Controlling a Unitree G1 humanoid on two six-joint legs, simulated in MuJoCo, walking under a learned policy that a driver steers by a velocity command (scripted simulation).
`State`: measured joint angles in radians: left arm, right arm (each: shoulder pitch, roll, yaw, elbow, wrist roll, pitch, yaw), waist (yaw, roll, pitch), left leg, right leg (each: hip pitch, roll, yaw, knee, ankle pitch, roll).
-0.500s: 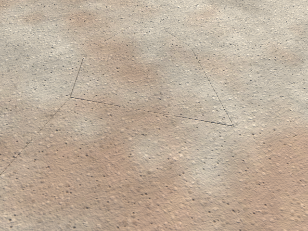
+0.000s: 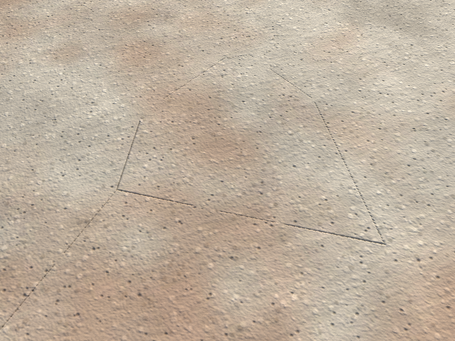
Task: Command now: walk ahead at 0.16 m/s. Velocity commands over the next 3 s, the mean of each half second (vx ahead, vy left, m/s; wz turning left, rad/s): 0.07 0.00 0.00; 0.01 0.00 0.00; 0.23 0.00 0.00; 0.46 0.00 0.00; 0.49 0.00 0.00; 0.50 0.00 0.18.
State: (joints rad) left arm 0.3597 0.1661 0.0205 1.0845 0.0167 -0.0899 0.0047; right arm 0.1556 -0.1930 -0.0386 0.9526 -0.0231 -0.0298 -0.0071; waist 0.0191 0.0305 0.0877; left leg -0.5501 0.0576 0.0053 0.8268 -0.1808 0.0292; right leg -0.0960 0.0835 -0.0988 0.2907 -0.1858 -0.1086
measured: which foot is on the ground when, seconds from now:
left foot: up 0.00-0.12, down 0.14-1.00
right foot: down 0.00-1.00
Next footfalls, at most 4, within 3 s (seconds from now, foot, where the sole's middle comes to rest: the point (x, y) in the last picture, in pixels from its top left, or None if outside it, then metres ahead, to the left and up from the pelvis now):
0.14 left None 0.17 0.11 -0.78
1.42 left None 0.28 0.15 -0.78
1.94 right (257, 286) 0.62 -0.02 -0.78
2.52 left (206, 200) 0.93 0.15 -0.78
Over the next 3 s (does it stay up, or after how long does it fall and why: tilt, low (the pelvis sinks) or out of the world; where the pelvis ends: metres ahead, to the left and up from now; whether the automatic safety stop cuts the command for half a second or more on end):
stays up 1.02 0.07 -0.01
